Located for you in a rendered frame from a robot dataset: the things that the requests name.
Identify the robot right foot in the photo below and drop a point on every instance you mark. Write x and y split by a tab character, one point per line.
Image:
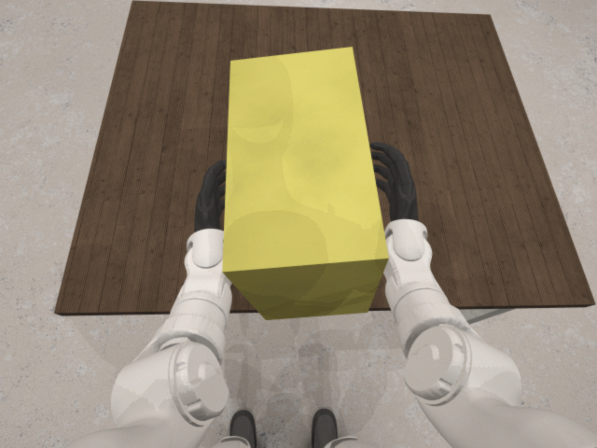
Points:
324	428

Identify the robot left foot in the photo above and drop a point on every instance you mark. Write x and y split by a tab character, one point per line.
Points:
243	425

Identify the robot left upper arm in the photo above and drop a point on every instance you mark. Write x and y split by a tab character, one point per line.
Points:
166	400

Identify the robot foot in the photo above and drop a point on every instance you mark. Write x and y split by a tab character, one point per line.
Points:
243	425
324	428

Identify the robot right forearm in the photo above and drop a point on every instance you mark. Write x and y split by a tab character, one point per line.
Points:
415	298

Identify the table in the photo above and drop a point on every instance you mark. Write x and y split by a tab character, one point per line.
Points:
436	86

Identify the robot right hand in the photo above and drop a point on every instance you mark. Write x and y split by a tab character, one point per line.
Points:
400	189

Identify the robot left forearm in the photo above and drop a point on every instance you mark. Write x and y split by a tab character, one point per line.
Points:
201	310

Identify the robot right upper arm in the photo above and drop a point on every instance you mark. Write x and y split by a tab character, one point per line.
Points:
470	392

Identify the robot left hand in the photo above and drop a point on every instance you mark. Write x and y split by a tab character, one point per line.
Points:
208	206

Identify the carton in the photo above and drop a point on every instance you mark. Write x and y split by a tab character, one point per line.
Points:
303	231

